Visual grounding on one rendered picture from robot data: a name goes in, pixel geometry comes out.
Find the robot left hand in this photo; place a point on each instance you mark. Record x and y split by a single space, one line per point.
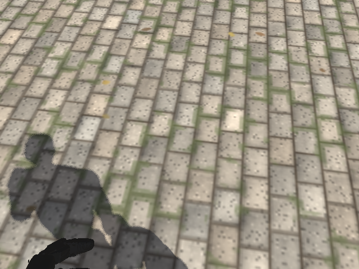
58 251

